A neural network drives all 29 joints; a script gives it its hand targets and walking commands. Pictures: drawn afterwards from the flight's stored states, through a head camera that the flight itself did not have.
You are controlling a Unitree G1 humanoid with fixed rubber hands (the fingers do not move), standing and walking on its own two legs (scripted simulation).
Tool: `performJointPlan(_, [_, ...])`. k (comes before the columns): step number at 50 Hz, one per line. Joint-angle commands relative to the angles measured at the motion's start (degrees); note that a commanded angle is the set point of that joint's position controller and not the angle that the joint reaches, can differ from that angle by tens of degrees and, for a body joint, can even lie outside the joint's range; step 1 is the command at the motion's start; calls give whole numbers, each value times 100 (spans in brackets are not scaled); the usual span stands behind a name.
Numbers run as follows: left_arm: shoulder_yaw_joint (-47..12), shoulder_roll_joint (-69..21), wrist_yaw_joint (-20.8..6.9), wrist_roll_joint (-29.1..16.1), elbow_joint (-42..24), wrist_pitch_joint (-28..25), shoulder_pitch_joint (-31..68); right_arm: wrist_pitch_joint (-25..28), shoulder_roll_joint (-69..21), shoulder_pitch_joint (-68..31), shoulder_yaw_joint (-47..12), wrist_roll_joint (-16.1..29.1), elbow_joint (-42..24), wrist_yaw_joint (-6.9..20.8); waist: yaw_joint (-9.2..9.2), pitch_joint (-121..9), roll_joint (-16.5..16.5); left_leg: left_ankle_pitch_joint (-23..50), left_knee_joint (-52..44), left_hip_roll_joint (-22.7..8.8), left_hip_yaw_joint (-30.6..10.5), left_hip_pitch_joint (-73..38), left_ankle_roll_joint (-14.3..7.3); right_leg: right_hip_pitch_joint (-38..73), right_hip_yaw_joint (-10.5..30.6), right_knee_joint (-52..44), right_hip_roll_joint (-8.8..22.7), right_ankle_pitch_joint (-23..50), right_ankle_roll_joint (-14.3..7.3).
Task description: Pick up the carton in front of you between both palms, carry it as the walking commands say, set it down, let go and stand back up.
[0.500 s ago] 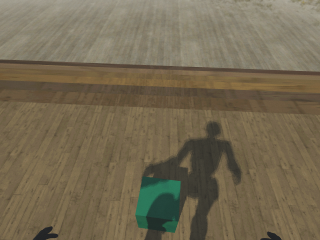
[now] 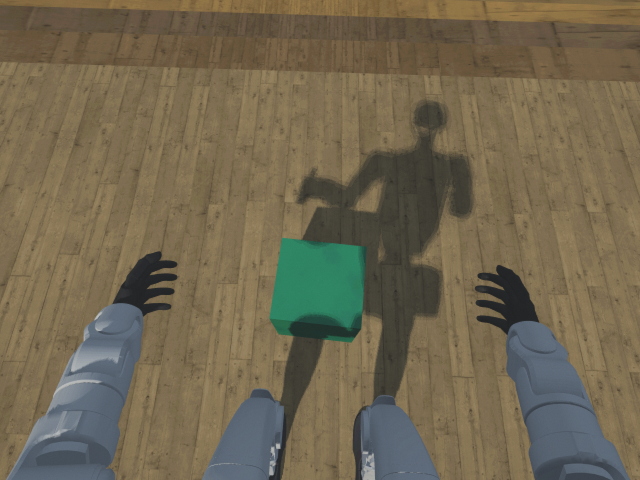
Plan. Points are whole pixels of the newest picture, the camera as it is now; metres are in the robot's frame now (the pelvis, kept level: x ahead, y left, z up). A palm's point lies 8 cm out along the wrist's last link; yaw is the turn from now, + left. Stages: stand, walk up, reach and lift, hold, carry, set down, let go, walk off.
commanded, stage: reach and lift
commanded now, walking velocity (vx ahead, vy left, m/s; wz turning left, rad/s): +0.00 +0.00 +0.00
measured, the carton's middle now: (319, 294) +0.47 +0.01 -0.58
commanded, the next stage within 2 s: none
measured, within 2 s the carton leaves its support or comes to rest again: neither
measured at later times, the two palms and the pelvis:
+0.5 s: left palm (211, 208) +0.50 +0.20 -0.15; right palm (441, 233) +0.47 -0.18 -0.15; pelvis -0.05 +0.01 -0.06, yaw +0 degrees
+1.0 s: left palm (232, 261) +0.48 +0.21 -0.37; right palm (413, 277) +0.46 -0.19 -0.37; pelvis -0.06 +0.00 -0.22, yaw -2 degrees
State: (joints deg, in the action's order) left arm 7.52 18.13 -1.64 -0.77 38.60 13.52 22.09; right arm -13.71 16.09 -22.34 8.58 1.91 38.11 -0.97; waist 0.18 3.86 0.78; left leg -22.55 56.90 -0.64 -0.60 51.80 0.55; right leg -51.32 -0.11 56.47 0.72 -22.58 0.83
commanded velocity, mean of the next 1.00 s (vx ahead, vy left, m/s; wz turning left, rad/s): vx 0.00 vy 0.00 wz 0.00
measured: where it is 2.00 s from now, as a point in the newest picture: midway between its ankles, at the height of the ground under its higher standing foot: (318, 469)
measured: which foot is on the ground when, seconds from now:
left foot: down 0.00-1.00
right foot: down 0.00-1.00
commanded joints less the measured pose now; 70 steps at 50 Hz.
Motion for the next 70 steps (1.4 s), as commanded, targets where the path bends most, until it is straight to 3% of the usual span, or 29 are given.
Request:
performJointPlan(1, [251, 929, 11, -110, -215, -51, 1553, 28, 611, -1461, 171, 137, -459, -151, -50, -3559, -58, 2142, -193, 312, 151, -644, 137, 1114, -64, -196, -318, 2290, 169])
performJointPlan(4, [360, 1060, -16, -160, 48, -31, 2532, -31, 454, -2210, 153, 330, -245, -245, -8, -4026, -101, 1686, -122, 339, 197, -341, 110, 803, -76, -125, -337, 1695, 193])
performJointPlan(5, [293, 1057, -13, -111, 280, -36, 2821, -22, 635, -2686, 410, 238, -263, -305, 0, -4065, 202, 1555, -138, 369, 214, -278, 142, 527, -98, -109, -388, 1501, 162])
performJointPlan(9, [246, 968, -3, -333, 608, 14, 4259, -73, 615, -3749, 540, 149, 143, -384, -316, -4622, 59, 995, -64, 323, 134, -130, 177, -50, -253, 6, -406, 857, 138])
performJointPlan(13, [450, 1070, 54, -132, 1179, -21, 5243, -32, 512, -4761, 709, 97, 411, -429, -169, -4886, 115, 523, -56, 368, 205, 325, 174, -504, -328, 83, -418, 499, 174])
performJointPlan(14, [579, 1073, 51, -47, 1281, -48, 5432, -25, 388, -4996, 652, 89, 552, -447, 19, -4916, 60, 512, -21, 410, 284, 501, 163, -532, -317, 119, -438, 415, 194])
performJointPlan(16, [639, 1084, 8, 90, 1515, -74, 6097, -22, 354, -5529, 885, -29, 679, -459, -116, -5084, 129, 246, 54, 395, 278, 747, 162, -710, -340, 121, -435, 168, 216])
performJointPlan(17, [767, 1036, -1, 120, 1567, -100, 6131, -2, 365, -5650, 873, -47, 634, -469, -66, -5277, 92, 327, 54, 412, 306, 750, 149, -735, -353, 147, -429, 273, 232])
performJointPlan(19, [747, 1006, -21, 192, 1520, -157, 6496, 66, 307, -5825, 1090, -208, 715, -499, -269, -5617, 80, 572, 86, 421, 277, 697, 170, -746, -403, 195, -451, 539, 255])
performJointPlan(20, [892, 878, -18, 262, 1599, -196, 6388, 103, 321, -5819, 1176, -381, 790, -504, -150, -5660, 55, 646, 123, 459, 346, 770, 191, -744, -388, 223, -471, 559, 240])
performJointPlan(21, [811, 894, -24, 315, 1637, -231, 6620, 148, 254, -5904, 1368, -455, 786, -497, -361, -5839, 210, 727, 131, 448, 237, 723, 175, -920, -401, 266, -476, 692, 239])
performJointPlan(24, [1131, 844, 13, 571, 1414, -395, 6703, 329, 24, -5881, 1511, -552, 583, -477, -175, -6325, 323, 1578, 276, 504, 278, 265, 192, -1015, -394, 307, -532, 1254, 254])
performJointPlan(28, [1162, 551, 32, 722, 1307, -612, 6323, 631, -163, -5418, 1566, -681, 265, -428, -242, -6777, 297, 2654, 640, 498, 136, 228, 153, -1237, -389, 625, -578, 2223, 232])
performJointPlan(29, [1277, 482, 40, 747, 1269, -681, 6154, 696, -202, -5325, 1607, -743, 381, -387, -90, -6562, 302, 2858, 689, 500, 150, 392, 182, -1519, -383, 700, -579, 2279, 227])
performJointPlan(32, [1372, 190, 78, 857, 1359, -867, 5666, 920, -474, -4759, 1692, -889, 498, -319, -270, -6111, 233, 3214, 1039, 461, 60, 1109, 173, -2212, -370, 1054, -594, 2660, 219])
performJointPlan(34, [1408, 67, 131, 877, 1345, -992, 5370, 1060, -588, -4594, 1656, -820, 515, -314, -49, -6060, 255, 3513, 1413, 442, 22, 1310, 161, -2821, -312, 1412, -588, 2732, 262])
performJointPlan(35, [1409, 66, 172, 899, 1284, -1015, 5376, 1084, -555, -4517, 1655, -774, 559, -318, -69, -6028, 427, 3501, 1630, 433, 16, 1474, 206, -3085, -295, 1598, -580, 2637, 226])
performJointPlan(36, [1451, 71, 182, 897, 1239, -1056, 5318, 1108, -508, -4472, 1611, -830, 652, -346, -40, -6023, 244, 3391, 1761, 444, 6, 1809, 209, -3159, -261, 1716, -586, 2634, 230])
performJointPlan(40, [1041, 309, 291, 424, 980, -1151, 5614, 1214, -213, -4822, 1297, -451, 447, -448, -168, -6541, 169, 3299, 2612, 403, 23, 2331, 248, -3582, -309, 2548, -590, 2568, 301])
performJointPlan(46, [408, 908, 464, -312, 1070, -1036, 6257, 1050, 290, -5578, 680, 289, 677, -678, -5, -7253, 195, 2207, 3618, 418, 346, 2956, 301, -3288, -421, 3644, -540, 1984, 362])
performJointPlan(47, [250, 990, 474, -501, 984, -1018, 6369, 1001, 244, -5664, 560, 367, 594, -715, -189, -7314, -38, 2116, 3732, 388, 242, 2922, 253, -3410, -530, 3800, -542, 1789, 383])
performJointPlan(49, [98, 1162, 492, -586, 1317, -940, 6638, 901, 310, -5937, 383, 635, 844, -763, 10, -7234, 287, 1418, 4022, 342, 424, 3276, 276, -3274, -464, 4052, -513, 1370, 324])
performJointPlan(51, [109, 1215, 516, -699, 1425, -892, 6956, 845, 399, -6331, 313, 664, 1001, -805, 46, -6800, 112, 1004, 4193, 312, 417, 3817, 259, -3585, -441, 4280, -457, 949, 298])
performJointPlan(52, [-25, 1270, 515, -724, 1487, -858, 7128, 825, 577, -6449, 456, 704, 1068, -819, -143, -6974, 220, 825, 4321, 240, 369, 3627, 263, -3547, -479, 4365, -471, 805, 320])
performJointPlan(54, [-64, 1299, 521, -769, 1858, -857, 7317, 802, 517, -6739, 310, 819, 1341, -834, -1, -6409, 210, 426, 4441, 208, 358, 3938, 212, -3976, -452, 4538, -391, 394, 294])
performJointPlan(58, [-236, 1310, 514, -834, 2394, -897, 7639, 871, 629, -7103, 380, 775, 1832, -823, -83, -5870, 237, -8, 4772, 134, 276, 4299, 206, -4298, -459, 4854, -296, 70, 282])
performJointPlan(61, [-126, 1546, 582, -794, 2506, -1019, 7955, 1018, 761, -7435, 286, 837, 1963, -789, -36, -5656, 24, -27, 5017, 84, 200, 4399, 170, -4482, -458, 5169, -255, 52, 302])
performJointPlan(65, [-516, 1397, 576, -1061, 2614, -1165, 8181, 1155, 829, -7609, 126, 985, 2358, -777, -135, -5614, 201, 443, 5434, 39, 137, 4343, 206, -4491, -425, 5551, -220, 440, 278])
performJointPlan(70, [-468, 1617, 654, -1147, 2365, -1311, 8241, 1301, 901, -7657, -56, 1078, 2032, -804, -23, -5903, 95, 1148, 5839, 96, 70, 4138, 144, -4443, -429, 5995, -314, 1051, 265])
